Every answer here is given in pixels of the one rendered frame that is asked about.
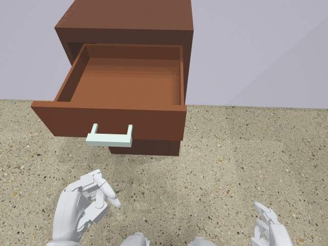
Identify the left robot thigh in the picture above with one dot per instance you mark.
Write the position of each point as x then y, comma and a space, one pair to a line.
136, 240

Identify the drawer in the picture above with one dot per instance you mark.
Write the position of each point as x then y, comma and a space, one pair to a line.
115, 86

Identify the robot left hand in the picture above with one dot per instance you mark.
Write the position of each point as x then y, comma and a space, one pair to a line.
69, 223

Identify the handle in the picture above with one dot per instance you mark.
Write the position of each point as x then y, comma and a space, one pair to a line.
109, 140

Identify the cabinet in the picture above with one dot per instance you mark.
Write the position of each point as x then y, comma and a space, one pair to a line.
131, 22

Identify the robot right hand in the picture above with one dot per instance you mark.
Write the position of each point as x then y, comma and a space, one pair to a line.
275, 233

